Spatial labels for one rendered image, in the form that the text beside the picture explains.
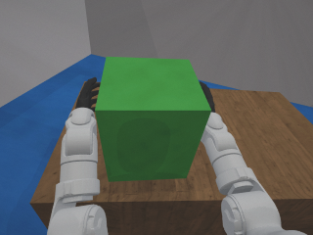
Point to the left robot forearm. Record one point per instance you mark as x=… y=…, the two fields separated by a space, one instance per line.
x=79 y=157

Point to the carton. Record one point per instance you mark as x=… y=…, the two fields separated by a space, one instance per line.
x=151 y=115

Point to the robot left upper arm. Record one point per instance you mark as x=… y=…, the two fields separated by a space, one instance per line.
x=81 y=220

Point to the right robot hand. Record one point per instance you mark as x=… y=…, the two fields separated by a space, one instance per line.
x=208 y=96

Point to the pedestal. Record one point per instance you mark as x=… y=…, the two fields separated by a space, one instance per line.
x=275 y=140

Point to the left robot hand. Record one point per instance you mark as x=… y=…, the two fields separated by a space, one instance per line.
x=85 y=98

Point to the robot right upper arm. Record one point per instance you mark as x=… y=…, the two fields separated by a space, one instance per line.
x=252 y=213

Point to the right robot forearm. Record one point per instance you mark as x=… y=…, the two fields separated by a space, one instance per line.
x=232 y=174

